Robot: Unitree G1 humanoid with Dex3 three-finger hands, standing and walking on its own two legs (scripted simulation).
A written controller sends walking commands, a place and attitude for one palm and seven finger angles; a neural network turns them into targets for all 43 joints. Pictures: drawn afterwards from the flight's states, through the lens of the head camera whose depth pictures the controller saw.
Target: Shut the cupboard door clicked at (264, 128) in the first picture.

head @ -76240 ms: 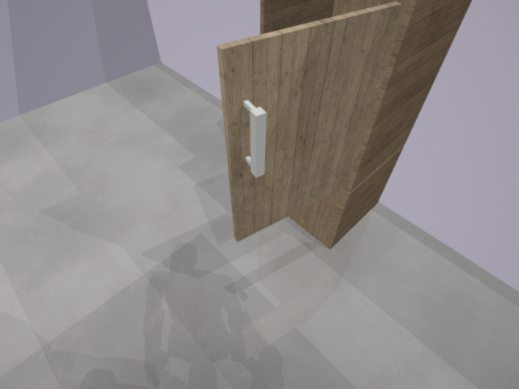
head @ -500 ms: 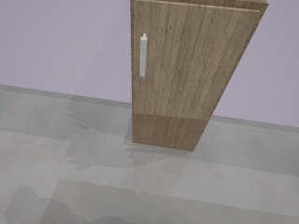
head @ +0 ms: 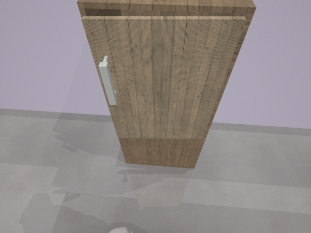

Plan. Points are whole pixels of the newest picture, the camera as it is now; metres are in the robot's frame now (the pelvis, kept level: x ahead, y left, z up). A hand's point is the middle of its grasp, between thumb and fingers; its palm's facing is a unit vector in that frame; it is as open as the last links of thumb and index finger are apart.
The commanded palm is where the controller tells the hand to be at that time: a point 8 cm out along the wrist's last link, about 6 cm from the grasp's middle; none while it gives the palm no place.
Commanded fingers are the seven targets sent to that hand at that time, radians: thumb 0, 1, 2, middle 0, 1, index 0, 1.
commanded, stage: take the last steps up to it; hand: left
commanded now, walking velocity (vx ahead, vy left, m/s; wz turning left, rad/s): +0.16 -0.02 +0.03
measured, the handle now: (109, 81) +0.56 +0.17 +0.05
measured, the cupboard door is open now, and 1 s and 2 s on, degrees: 4 4 4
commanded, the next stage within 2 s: come to a stop and stand still in 0.02 s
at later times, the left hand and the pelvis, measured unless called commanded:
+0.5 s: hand out of the picture +0.10 +0.17 -0.18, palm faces +0.04 -0.97 -0.23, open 7.3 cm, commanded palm none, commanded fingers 0.00 0.90 0.90 -0.20 -0.30 -0.20 -0.30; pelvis +0.08 -0.01 -0.01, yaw -1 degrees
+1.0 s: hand out of the picture +0.12 +0.22 -0.17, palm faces -0.03 -0.98 -0.19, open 7.4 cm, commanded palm none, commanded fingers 0.00 0.90 0.90 -0.20 -0.30 -0.20 -0.30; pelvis +0.04 +0.04 -0.01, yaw -2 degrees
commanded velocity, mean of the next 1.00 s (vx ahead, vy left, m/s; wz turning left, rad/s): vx -0.08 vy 0.01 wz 0.00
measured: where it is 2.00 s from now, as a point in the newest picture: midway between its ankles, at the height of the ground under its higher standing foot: outside the picture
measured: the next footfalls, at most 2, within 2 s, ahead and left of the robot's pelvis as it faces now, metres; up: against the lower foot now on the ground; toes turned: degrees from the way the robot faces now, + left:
left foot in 0.18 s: +0.13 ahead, +0.11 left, +0.00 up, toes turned +1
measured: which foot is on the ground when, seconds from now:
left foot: up 0.00-0.16, down 0.18-1.00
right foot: down 0.00-1.00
